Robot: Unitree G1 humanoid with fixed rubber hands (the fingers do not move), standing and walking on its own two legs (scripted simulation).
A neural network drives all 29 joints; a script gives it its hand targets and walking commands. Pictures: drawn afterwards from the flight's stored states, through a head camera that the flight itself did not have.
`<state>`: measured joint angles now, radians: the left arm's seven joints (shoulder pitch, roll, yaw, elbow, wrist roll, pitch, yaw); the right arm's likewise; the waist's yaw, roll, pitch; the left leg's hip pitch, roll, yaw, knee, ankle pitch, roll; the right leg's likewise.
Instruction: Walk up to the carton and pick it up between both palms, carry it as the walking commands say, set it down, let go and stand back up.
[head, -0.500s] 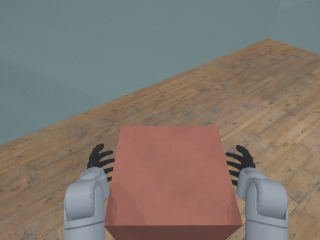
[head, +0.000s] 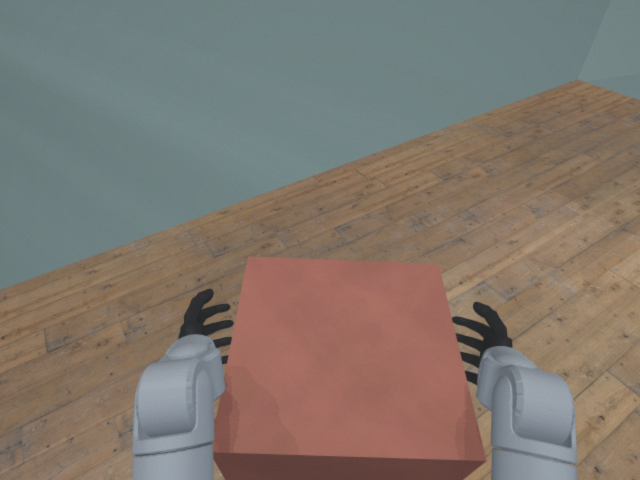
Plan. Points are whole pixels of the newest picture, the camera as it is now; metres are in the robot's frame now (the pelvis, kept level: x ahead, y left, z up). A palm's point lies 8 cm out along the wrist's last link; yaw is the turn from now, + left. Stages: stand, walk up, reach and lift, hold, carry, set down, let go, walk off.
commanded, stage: carry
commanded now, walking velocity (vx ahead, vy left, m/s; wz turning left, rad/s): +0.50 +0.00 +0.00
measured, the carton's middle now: (340, 371) +0.29 +0.00 +0.00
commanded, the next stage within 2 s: none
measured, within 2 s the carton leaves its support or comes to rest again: neither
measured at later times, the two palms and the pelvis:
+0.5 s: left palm (134, 311) +0.34 +0.26 +0.07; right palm (401, 312) +0.32 -0.08 +0.08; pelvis +0.05 +0.09 -0.01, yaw -3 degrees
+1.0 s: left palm (125, 275) +0.40 +0.29 +0.07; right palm (367, 272) +0.40 -0.05 +0.07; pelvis +0.13 +0.12 -0.01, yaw +2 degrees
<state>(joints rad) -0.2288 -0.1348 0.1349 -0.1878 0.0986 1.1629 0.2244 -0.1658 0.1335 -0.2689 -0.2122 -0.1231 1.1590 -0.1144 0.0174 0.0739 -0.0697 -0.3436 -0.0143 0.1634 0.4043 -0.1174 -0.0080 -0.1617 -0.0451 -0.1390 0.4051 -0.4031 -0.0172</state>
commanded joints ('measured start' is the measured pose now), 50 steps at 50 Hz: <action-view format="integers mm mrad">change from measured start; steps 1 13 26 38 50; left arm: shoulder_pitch -506 -620 -536 -477 -485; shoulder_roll -983 -940 -940 -924 -929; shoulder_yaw -675 -686 -723 -717 -686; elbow -57 -13 -148 -117 -58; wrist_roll -395 -416 -444 -399 -388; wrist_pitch -10 46 15 6 -41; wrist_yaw -454 -472 -458 -441 -449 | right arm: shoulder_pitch -825 -706 -526 -577 -686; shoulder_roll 915 926 923 906 887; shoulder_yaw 885 838 795 871 859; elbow -215 -33 -63 -115 -144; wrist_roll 500 460 420 468 463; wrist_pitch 21 51 19 38 -30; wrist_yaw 358 344 332 340 342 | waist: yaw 17 -24 -14 -14 -12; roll -625 -27 -3 -5 63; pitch -197 -34 -381 -363 -316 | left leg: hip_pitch -135 184 311 350 544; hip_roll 53 349 234 263 280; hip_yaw -23 -519 -155 -167 -234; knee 612 -331 48 112 74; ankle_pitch -132 -313 552 1150 1324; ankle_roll -275 135 41 -60 2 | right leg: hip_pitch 126 -499 20 -63 -264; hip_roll -468 -110 -55 -50 -24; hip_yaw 503 87 63 18 4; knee -465 624 -43 150 356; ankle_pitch -302 61 466 308 69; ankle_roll -216 86 -5 -1 49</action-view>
